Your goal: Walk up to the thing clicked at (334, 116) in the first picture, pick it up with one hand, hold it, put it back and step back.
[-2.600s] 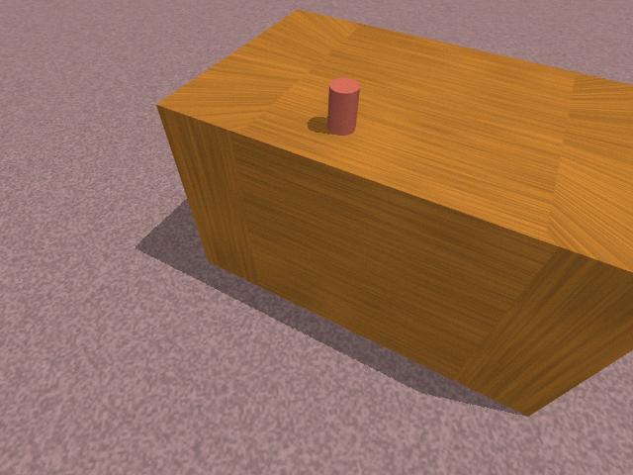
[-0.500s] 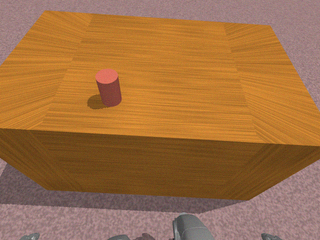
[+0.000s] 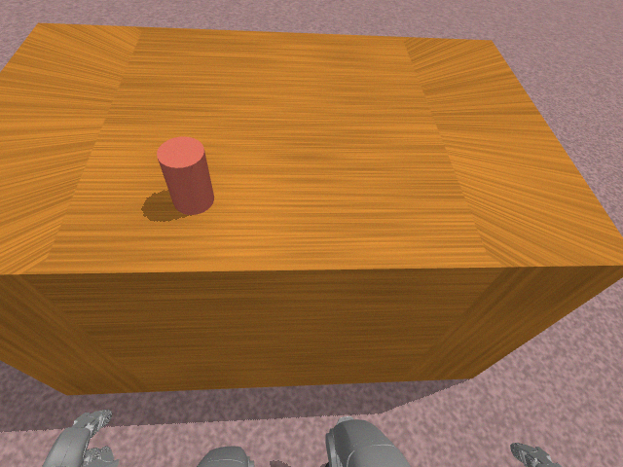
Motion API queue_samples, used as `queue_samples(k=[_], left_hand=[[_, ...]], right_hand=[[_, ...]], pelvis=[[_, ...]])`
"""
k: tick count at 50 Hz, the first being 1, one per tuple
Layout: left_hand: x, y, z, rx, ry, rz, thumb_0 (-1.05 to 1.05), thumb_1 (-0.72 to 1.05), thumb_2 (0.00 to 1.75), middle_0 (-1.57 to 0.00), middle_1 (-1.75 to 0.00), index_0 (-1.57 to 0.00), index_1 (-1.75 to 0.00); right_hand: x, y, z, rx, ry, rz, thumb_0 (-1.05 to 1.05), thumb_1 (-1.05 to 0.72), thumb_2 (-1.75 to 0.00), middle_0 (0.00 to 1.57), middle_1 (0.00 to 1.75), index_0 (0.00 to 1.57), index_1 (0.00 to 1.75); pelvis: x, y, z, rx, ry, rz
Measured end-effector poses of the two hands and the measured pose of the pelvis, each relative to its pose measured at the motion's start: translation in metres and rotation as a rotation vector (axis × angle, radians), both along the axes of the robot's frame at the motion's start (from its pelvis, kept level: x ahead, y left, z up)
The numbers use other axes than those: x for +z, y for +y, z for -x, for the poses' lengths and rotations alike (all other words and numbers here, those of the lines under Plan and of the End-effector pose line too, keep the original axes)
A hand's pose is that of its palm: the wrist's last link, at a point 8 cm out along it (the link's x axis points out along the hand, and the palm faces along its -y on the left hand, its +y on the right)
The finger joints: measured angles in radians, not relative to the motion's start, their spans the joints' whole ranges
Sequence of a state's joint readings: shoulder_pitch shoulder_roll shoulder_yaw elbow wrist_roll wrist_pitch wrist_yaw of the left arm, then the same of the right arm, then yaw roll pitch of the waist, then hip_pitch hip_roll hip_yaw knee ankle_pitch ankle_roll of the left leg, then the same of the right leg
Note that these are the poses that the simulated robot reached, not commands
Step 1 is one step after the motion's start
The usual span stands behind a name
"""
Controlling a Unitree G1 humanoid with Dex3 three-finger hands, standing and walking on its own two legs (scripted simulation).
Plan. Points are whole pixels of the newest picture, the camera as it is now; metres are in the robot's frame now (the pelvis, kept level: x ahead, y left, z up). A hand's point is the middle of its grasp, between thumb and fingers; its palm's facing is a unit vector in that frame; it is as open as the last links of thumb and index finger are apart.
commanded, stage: walk up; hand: left
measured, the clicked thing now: (187, 177) +0.53 +0.20 +0.01
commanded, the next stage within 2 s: stand in 1.38 s
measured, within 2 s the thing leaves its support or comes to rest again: neither
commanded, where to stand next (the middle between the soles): +0.07 -0.02 m, yaw +1 degrees
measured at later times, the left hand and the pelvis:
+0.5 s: hand out of the picture +0.08 +0.23 -0.13, palm faces -0.01 -0.94 -0.34, open 7.4 cm; pelvis -0.01 -0.03 +0.02, yaw +0 degrees
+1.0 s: hand out of the picture +0.11 +0.23 -0.11, palm faces +0.02 -0.94 -0.34, open 7.4 cm; pelvis +0.00 -0.03 +0.03, yaw +1 degrees
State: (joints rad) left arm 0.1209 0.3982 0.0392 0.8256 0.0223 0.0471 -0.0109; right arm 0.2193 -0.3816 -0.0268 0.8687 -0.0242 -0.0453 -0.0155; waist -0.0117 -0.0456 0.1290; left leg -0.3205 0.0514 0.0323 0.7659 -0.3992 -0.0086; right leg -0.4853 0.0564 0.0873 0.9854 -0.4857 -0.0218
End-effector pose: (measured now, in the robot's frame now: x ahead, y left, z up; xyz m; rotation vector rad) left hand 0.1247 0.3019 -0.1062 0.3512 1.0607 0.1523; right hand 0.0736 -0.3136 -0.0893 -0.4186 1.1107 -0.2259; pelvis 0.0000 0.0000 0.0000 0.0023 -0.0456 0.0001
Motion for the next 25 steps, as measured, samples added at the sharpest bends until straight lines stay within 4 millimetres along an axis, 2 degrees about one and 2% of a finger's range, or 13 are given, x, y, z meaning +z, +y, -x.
queue_samples(k=[5,9,12,17,25], left_hand=[[0.005,0.005,0.013,0.021,0.034,-0.013,0.00,0.91,0.90,-0.20,-0.30,-0.21,-0.30],[0.004,-0.002,0.030,0.031,0.069,-0.048,0.00,0.91,0.90,-0.20,-0.30,-0.20,-0.30],[0.007,-0.011,0.046,0.030,0.097,-0.051,0.00,0.91,0.90,-0.20,-0.30,-0.20,-0.30],[0.008,-0.020,0.062,0.040,0.125,-0.029,0.00,0.90,0.90,-0.20,-0.30,-0.21,-0.30],[0.009,-0.029,0.056,0.077,0.097,0.012,0.00,0.90,0.90,-0.20,-0.30,-0.21,-0.30]], right_hand=[[0.010,-0.020,0.022,-0.015,0.042,0.032,0.01,-0.90,-0.90,0.21,0.30,0.21,0.30],[0.001,-0.044,0.031,-0.027,0.067,0.036,0.01,-0.90,-0.90,0.21,0.30,0.21,0.30],[-0.003,-0.049,0.032,-0.055,0.078,0.022,0.01,-0.90,-0.90,0.21,0.30,0.21,0.30],[-0.008,-0.041,0.025,-0.047,0.059,-0.017,0.01,-0.91,-0.90,0.21,0.30,0.20,0.30],[-0.009,-0.013,0.019,-0.016,0.081,-0.095,0.01,-0.91,-0.90,0.21,0.30,0.21,0.30]], pelvis=[[0.006,-0.011,0.004,-0.015,0.010,0.017],[0.001,-0.024,0.007,-0.022,0.007,0.038],[0.004,-0.029,0.008,-0.025,0.003,0.024],[0.007,-0.025,0.008,-0.016,0.005,0.009],[0.016,-0.029,0.005,-0.006,-0.002,0.007]])
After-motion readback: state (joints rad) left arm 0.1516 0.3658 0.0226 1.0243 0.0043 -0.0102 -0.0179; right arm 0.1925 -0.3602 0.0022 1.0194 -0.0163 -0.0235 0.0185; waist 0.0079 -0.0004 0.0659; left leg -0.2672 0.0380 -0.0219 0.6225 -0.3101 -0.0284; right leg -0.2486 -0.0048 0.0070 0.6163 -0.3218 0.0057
